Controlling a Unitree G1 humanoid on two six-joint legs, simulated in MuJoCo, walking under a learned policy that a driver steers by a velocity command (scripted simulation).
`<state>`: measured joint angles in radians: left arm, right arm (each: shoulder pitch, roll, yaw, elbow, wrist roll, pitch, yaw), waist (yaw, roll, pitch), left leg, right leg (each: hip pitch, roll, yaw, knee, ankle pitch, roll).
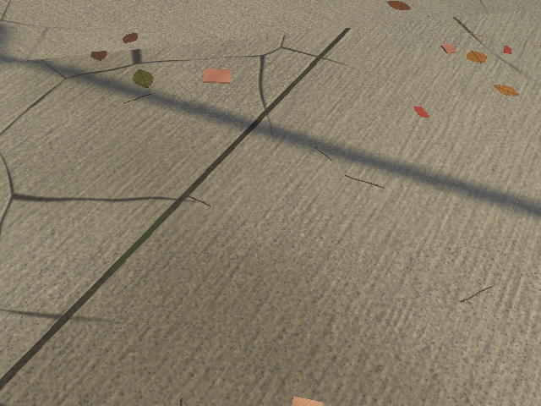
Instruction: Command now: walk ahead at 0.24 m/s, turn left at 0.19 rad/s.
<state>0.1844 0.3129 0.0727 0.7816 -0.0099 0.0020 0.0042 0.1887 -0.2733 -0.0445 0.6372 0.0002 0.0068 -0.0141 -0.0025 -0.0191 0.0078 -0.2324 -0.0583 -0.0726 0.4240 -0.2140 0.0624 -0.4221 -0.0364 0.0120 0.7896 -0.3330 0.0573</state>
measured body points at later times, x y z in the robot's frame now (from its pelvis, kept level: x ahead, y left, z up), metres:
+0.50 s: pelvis +0.16 -0.02 -0.01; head +0.20 -0.03 +0.44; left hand +0.13 +0.26 -0.12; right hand +0.39 -0.24 -0.09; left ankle +0.33 +0.14 -0.71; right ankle +0.03 -0.14 -0.74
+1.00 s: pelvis +0.31 +0.01 -0.01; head +0.32 +0.00 +0.44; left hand +0.42 +0.28 -0.12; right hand +0.44 -0.23 -0.14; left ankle +0.35 +0.12 -0.74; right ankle +0.34 -0.12 -0.74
